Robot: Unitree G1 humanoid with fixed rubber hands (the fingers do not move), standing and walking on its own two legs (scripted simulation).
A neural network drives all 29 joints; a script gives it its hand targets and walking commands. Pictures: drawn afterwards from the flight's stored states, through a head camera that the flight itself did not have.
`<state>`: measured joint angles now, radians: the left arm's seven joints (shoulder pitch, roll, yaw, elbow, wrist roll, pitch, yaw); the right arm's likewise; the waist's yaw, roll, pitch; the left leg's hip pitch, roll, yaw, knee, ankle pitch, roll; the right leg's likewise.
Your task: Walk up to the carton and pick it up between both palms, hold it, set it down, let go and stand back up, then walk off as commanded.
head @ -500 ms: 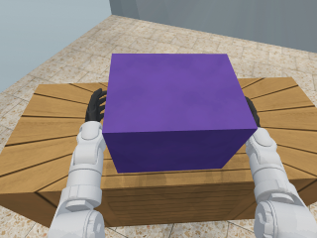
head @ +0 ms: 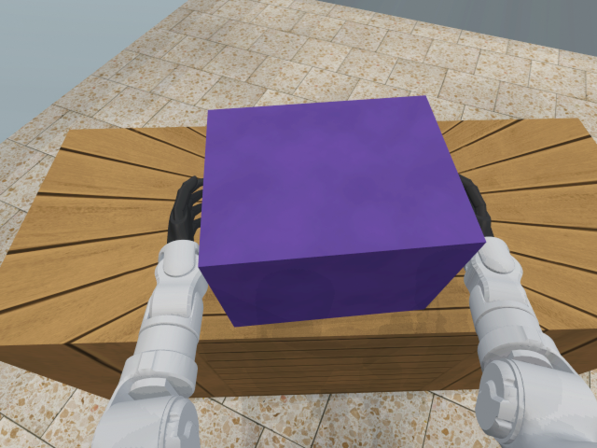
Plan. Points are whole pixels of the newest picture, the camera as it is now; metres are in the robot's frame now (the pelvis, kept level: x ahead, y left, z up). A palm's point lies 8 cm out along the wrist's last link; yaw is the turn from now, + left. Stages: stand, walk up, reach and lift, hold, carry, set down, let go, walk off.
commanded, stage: set down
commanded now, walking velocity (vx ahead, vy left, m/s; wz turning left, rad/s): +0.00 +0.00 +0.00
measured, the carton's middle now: (324, 217) +0.43 -0.01 +0.02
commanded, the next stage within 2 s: none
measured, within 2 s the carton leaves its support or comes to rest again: rests again in 1.24 s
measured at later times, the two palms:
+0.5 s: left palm (198, 245) +0.38 +0.18 +0.00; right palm (465, 227) +0.42 -0.22 +0.01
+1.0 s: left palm (205, 257) +0.38 +0.17 -0.03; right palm (462, 236) +0.42 -0.23 -0.01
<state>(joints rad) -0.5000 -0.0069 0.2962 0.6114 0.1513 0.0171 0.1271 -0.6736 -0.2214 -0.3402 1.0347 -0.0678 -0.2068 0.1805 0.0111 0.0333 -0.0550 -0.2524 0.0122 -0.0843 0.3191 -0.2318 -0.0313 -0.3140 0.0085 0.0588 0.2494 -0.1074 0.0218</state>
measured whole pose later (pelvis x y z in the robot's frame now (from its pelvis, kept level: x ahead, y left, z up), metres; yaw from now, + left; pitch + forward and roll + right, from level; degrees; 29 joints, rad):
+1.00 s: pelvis +0.01 -0.01 -0.01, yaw +0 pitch +23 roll +0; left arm -0.56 0.00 0.34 0.99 0.12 -0.36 0.16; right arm -0.78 -0.28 -0.35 1.31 -0.10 -0.43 0.18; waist 0.03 0.03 -0.16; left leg -0.51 0.01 -0.08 0.34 -0.20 -0.05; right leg -0.57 0.01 0.06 0.28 -0.10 0.01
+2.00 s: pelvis -0.01 -0.01 -0.01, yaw +0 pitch +26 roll +0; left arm -0.67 0.02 0.38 1.14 0.10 -0.53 0.14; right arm -0.83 -0.30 -0.40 1.39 -0.19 -0.52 0.15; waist 0.03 0.03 -0.17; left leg -0.62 0.01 -0.07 0.39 -0.22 -0.04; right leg -0.70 0.01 0.06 0.36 -0.10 0.01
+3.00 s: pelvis -0.05 -0.03 -0.04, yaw +0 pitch +32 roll +1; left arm -0.92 0.18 -0.02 1.44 -0.26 -0.50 0.14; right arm -1.08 -0.42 0.03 1.62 0.29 -0.46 0.11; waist 0.07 0.03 -0.27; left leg -0.94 0.01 -0.07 0.65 -0.27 -0.07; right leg -1.03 0.03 0.06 0.63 -0.16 0.00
